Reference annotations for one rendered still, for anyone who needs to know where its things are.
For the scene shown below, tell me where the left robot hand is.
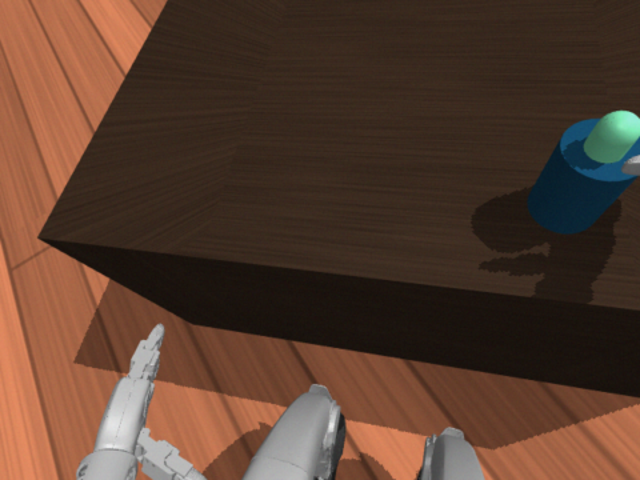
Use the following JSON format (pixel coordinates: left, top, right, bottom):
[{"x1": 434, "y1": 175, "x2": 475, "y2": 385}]
[{"x1": 93, "y1": 323, "x2": 207, "y2": 480}]

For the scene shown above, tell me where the right robot hand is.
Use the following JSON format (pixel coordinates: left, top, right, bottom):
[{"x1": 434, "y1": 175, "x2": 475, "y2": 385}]
[{"x1": 621, "y1": 155, "x2": 640, "y2": 176}]

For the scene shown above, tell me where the left robot foot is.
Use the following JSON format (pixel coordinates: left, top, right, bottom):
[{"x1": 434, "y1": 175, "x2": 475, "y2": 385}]
[{"x1": 313, "y1": 412, "x2": 346, "y2": 480}]

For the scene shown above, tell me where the left robot arm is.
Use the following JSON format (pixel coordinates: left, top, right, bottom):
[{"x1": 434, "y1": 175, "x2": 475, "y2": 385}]
[{"x1": 76, "y1": 449, "x2": 138, "y2": 480}]

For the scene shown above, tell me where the bottle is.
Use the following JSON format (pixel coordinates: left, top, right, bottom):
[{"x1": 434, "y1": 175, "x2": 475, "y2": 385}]
[{"x1": 527, "y1": 111, "x2": 640, "y2": 234}]

